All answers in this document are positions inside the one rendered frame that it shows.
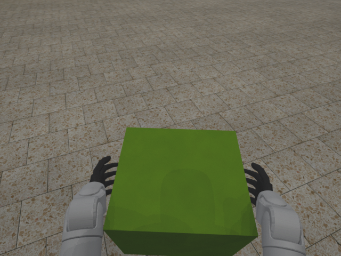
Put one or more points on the right robot forearm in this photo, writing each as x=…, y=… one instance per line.
x=282, y=230

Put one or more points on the robot right hand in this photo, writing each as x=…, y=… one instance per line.
x=262, y=183

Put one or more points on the carton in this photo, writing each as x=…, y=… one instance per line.
x=180, y=192

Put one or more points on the left robot forearm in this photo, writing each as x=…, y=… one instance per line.
x=83, y=222

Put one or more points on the robot left hand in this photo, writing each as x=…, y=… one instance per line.
x=99, y=174

